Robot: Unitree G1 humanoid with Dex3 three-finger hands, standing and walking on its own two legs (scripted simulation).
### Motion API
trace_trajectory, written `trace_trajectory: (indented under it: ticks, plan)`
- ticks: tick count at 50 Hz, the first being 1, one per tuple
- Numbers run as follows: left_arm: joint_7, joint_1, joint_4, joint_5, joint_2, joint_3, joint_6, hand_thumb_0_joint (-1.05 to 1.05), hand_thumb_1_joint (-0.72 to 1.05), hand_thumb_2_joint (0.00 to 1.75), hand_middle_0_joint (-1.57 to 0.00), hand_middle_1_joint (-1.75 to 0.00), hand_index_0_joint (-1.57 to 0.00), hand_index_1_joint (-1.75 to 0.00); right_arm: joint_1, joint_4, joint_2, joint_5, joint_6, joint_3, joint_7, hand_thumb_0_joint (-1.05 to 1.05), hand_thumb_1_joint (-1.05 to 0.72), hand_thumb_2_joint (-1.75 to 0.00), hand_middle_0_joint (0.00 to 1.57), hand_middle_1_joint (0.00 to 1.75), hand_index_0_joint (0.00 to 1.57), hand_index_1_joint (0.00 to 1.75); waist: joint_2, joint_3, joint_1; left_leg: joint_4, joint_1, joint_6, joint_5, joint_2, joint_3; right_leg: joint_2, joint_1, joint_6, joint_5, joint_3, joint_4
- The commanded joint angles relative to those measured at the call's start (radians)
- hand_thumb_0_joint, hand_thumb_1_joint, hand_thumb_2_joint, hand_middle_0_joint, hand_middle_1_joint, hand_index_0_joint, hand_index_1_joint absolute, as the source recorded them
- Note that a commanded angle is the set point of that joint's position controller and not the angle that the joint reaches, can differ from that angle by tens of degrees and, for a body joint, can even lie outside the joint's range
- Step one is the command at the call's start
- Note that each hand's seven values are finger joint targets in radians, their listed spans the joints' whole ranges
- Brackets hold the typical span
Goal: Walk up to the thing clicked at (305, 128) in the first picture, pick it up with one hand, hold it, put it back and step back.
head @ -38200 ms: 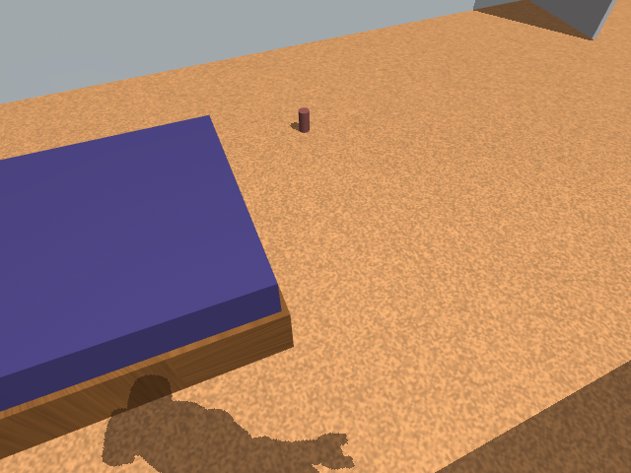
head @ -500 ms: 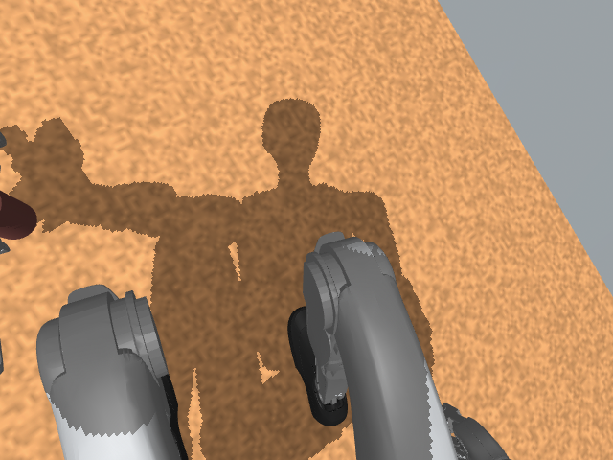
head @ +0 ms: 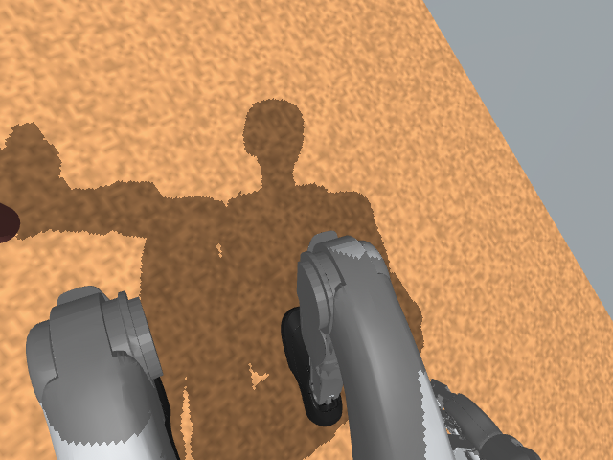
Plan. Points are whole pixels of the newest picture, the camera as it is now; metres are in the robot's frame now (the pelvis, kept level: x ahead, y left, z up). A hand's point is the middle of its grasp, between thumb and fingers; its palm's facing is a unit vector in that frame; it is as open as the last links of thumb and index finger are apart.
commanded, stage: close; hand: left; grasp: from above
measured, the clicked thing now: out of the picture +0.43 +0.32 -0.24
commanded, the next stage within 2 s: settle in 1.46 s
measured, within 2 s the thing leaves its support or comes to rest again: neither
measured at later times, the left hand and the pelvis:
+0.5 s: hand out of the picture +0.42 +0.32 -0.21, palm faces -0.44 -0.13 -0.89, open 12.6 cm; pelvis -0.01 +0.00 +0.00, yaw -1 degrees
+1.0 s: hand out of the picture +0.42 +0.33 -0.21, palm faces -0.43 -0.13 -0.89, open 10.9 cm; pelvis -0.01 +0.00 +0.00, yaw -1 degrees
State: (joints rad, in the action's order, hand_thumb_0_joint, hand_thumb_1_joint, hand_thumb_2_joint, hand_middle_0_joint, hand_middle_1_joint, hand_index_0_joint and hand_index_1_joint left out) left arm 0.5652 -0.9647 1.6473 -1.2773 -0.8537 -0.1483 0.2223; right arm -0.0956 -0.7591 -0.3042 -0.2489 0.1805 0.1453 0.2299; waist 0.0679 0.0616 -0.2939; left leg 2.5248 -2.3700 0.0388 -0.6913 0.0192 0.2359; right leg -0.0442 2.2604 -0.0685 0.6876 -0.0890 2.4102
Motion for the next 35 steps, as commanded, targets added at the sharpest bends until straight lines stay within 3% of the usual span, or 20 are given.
trace_trajectory:
  ticks: [1, 3, 7, 8, 9, 12, 14, 17, 19, 22, 24, 28, 33, 35]
  plan:
    - [0.03, -0.207, -0.083, 0.018, -0.208, -0.019, 0.013, 0.0, -0.49, 1.05, -0.08, -1.05, -0.08, -1.05, -0.213, -0.011, -0.29, 0.008, 0.0, -0.084, -0.003, 0.0, -0.89, -0.9, 0.2, 0.3, 0.2, 0.3, -0.371, -0.638, -0.028, -0.251, 0.517, -0.054, 0.186, 0.002, -0.137, -0.03, -0.327, 0.085, -0.247, -0.145, -0.228]
    - [0.027, -0.224, -0.078, 0.022, -0.187, 0.001, 0.025, 0.0, -0.48, 1.03, -0.08, -1.05, -0.08, -1.05, -0.207, -0.004, -0.286, 0.004, -0.002, -0.077, 0.002, 0.0, -0.89, -0.9, 0.2, 0.3, 0.2, 0.3, -0.368, -0.627, -0.04, -0.247, 0.502, -0.055, 0.183, 0.003, -0.135, -0.032, -0.33, 0.084, -0.25, -0.146, -0.23]
    - [0.038, -0.208, -0.054, 0.015, -0.244, -0.031, 0.043, 0.0, -0.39, 1.0, -0.13, -1.08, -0.14, -1.06, -0.207, -0.014, -0.285, 0.002, -0.005, -0.065, 0.003, 0.0, -0.89, -0.9, 0.2, 0.3, 0.2, 0.3, -0.356, -0.616, -0.032, -0.234, 0.479, -0.058, 0.175, 0.006, -0.136, -0.036, -0.341, 0.083, -0.248, -0.138, -0.236]
    - [0.041, -0.192, -0.029, 0.017, -0.228, -0.031, 0.042, 0.0, -0.36, 1.03, -0.15, -1.08, -0.16, -1.07, -0.207, -0.013, -0.29, -0.002, -0.008, -0.066, 0.002, 0.0, -0.89, -0.9, 0.2, 0.3, 0.2, 0.3, -0.348, -0.612, -0.033, -0.237, 0.475, -0.058, 0.171, 0.004, -0.134, -0.037, -0.34, 0.083, -0.243, -0.142, -0.237]
    - [0.039, -0.223, -0.036, 0.008, -0.212, 0.001, 0.045, 0.0, -0.36, 1.01, -0.15, -1.08, -0.16, -1.06, -0.209, -0.012, -0.288, -0.002, -0.004, -0.063, 0.005, 0.0, -0.89, -0.9, 0.2, 0.3, 0.2, 0.3, -0.362, -0.591, -0.051, -0.232, 0.48, -0.056, 0.163, 0.005, -0.135, -0.035, -0.325, 0.084, -0.238, -0.142, -0.229]
    - [0.053, -0.206, -0.032, 0.001, -0.234, -0.017, 0.053, 0.0, -0.32, 0.98, -0.16, -1.07, -0.18, -1.05, -0.199, -0.008, -0.297, -0.007, -0.005, -0.059, 0.004, 0.0, -0.89, -0.9, 0.2, 0.3, 0.2, 0.3, -0.364, -0.596, -0.038, -0.242, 0.483, -0.054, 0.155, 0.005, -0.13, -0.041, -0.326, 0.086, -0.226, -0.149, -0.232]
    - [0.053, -0.229, -0.006, -0.005, -0.224, 0.01, 0.056, 0.0, -0.32, 0.95, -0.16, -1.07, -0.19, -1.04, -0.192, 0.001, -0.301, -0.012, 0.0, -0.052, 0.007, 0.0, -0.89, -0.9, 0.2, 0.3, 0.2, 0.3, -0.353, -0.553, -0.056, -0.238, 0.457, -0.057, 0.122, 0.004, -0.129, -0.038, -0.302, 0.084, -0.196, -0.152, -0.232]
    - [0.066, -0.243, -0.001, -0.02, -0.257, 0.001, 0.063, 0.0, -0.3, 0.93, -0.17, -1.06, -0.2, -1.03, -0.189, -0.002, -0.308, -0.019, 0.004, -0.043, 0.005, 0.0, -0.89, -0.9, 0.2, 0.3, 0.2, 0.3, -0.358, -0.552, -0.061, -0.236, 0.463, -0.057, 0.119, 0.004, -0.125, -0.041, -0.301, 0.083, -0.194, -0.154, -0.23]
    - [0.076, -0.22, 0.006, -0.024, -0.269, -0.013, 0.062, 0.0, -0.26, 0.93, -0.2, -1.05, -0.23, -1.02, -0.189, 0.0, -0.306, -0.021, 0.006, -0.04, 0.004, 0.0, -0.89, -0.9, 0.2, 0.3, 0.2, 0.3, -0.344, -0.559, -0.048, -0.236, 0.45, -0.059, 0.113, 0.005, -0.126, -0.044, -0.313, 0.082, -0.186, -0.148, -0.241]
    - [0.086, -0.255, 0.004, -0.025, -0.228, 0.023, 0.059, 0.0, -0.23, 0.92, -0.22, -1.05, -0.25, -1.02, -0.176, 0.008, -0.307, -0.024, 0.019, -0.038, 0.006, 0.0, -0.89, -0.9, 0.2, 0.3, 0.2, 0.3, -0.351, -0.531, -0.063, -0.243, 0.437, -0.057, 0.075, 0.002, -0.125, -0.043, -0.28, 0.084, -0.149, -0.154, -0.241]
    - [0.091, -0.255, 0.002, -0.031, -0.268, 0.008, 0.053, 0.0, -0.22, 0.89, -0.23, -1.03, -0.26, -0.99, -0.179, 0.006, -0.313, -0.026, 0.025, -0.035, 0.005, 0.0, -0.89, -0.9, 0.2, 0.3, 0.2, 0.3, -0.343, -0.546, -0.06, -0.235, 0.451, -0.057, 0.087, 0.004, -0.122, -0.044, -0.283, 0.082, -0.163, -0.16, -0.234]
    - [0.103, -0.248, 0.027, -0.03, -0.265, -0.003, 0.048, 0.0, -0.17, 0.91, -0.28, -1.02, -0.3, -0.99, -0.188, -0.001, -0.311, -0.028, 0.032, -0.031, 0.007, 0.0, -0.89, -0.9, 0.2, 0.3, 0.2, 0.3, -0.335, -0.544, -0.065, -0.23, 0.442, -0.057, 0.096, 0.007, -0.12, -0.045, -0.291, 0.08, -0.173, -0.156, -0.234]
    - [0.102, -0.282, 0.018, -0.028, -0.244, 0.031, 0.039, 0.0, -0.14, 0.86, -0.31, -0.98, -0.33, -0.96, -0.174, 0.007, -0.319, -0.027, 0.048, -0.038, 0.013, 0.0, -0.89, -0.9, 0.2, 0.3, 0.2, 0.3, -0.355, -0.519, -0.071, -0.235, 0.438, -0.056, 0.075, 0.004, -0.12, -0.042, -0.258, 0.082, -0.155, -0.159, -0.229]
    - [0.104, -0.263, 0.032, -0.032, -0.276, 0.003, 0.035, 0.0, -0.1, 0.87, -0.33, -0.99, -0.36, -0.96, -0.177, 0.003, -0.315, -0.027, 0.048, -0.032, 0.015, 0.0, -0.89, -0.9, 0.2, 0.3, 0.2, 0.3, -0.358, -0.522, -0.062, -0.24, 0.447, -0.054, 0.082, 0.007, -0.116, -0.043, -0.267, 0.083, -0.161, -0.164, -0.223]
